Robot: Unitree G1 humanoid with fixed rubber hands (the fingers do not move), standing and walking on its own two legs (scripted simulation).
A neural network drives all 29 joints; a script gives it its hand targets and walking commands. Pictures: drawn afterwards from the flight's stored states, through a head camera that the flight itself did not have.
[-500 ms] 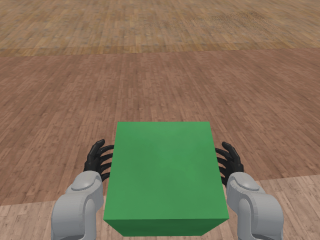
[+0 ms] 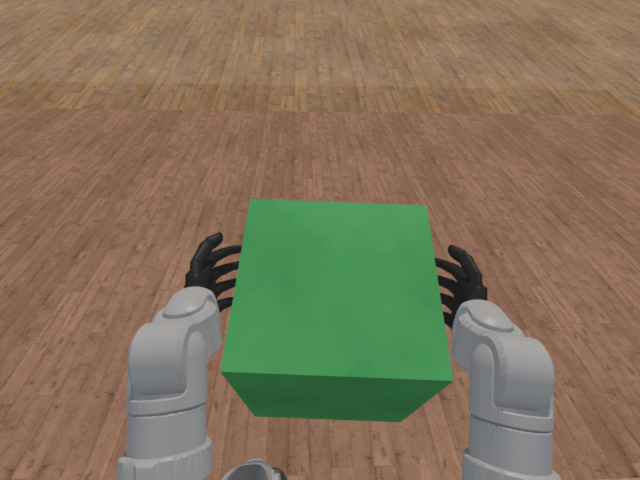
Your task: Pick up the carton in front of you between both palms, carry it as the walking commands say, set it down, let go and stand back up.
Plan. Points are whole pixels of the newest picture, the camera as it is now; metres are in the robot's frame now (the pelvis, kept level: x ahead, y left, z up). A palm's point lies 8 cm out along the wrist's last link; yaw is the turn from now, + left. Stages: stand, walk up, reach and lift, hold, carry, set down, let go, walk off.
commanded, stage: carry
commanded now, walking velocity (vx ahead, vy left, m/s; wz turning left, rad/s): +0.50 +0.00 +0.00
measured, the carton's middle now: (332, 321) +0.30 +0.00 +0.03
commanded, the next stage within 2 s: none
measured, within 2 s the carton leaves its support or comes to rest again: neither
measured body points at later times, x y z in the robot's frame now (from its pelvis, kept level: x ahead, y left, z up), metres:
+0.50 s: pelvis +0.32 +0.02 +0.00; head +0.37 +0.02 +0.44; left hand +0.68 +0.17 +0.09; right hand +0.68 -0.13 +0.09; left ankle +0.18 +0.08 -0.71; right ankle +0.45 -0.06 -0.73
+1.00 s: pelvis +0.70 +0.02 -0.09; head +0.70 +0.02 +0.36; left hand +1.03 +0.19 +0.03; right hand +1.04 -0.11 +0.03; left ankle +0.81 +0.07 -0.82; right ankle +0.47 -0.04 -0.73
